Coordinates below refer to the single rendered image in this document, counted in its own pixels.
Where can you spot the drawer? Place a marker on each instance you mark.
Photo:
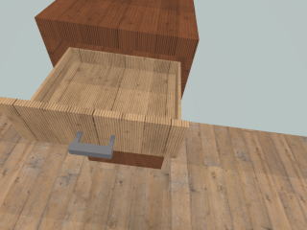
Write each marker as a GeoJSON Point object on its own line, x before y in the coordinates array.
{"type": "Point", "coordinates": [137, 99]}

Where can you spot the cabinet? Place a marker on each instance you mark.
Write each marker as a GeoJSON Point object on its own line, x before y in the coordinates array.
{"type": "Point", "coordinates": [160, 29]}

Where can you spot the handle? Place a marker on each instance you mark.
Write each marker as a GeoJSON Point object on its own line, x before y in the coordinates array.
{"type": "Point", "coordinates": [91, 150]}

